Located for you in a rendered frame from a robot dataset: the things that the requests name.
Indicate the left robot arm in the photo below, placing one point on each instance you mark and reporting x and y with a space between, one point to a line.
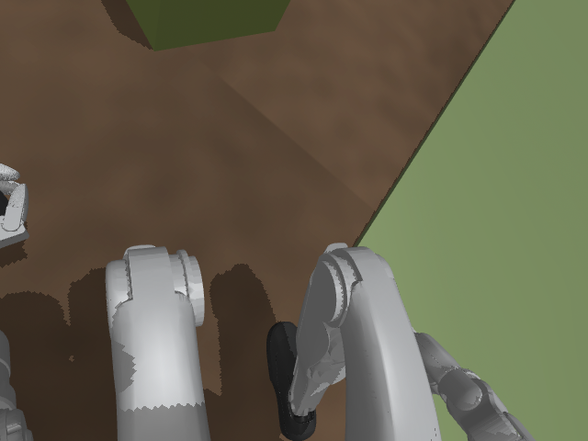
13 425

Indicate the right robot hand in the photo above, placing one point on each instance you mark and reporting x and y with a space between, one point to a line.
437 361

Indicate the right robot arm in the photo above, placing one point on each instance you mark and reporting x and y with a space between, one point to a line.
478 410

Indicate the right robot foot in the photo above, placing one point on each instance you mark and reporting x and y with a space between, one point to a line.
281 352

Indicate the left robot hand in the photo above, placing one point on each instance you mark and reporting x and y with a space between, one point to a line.
12 229

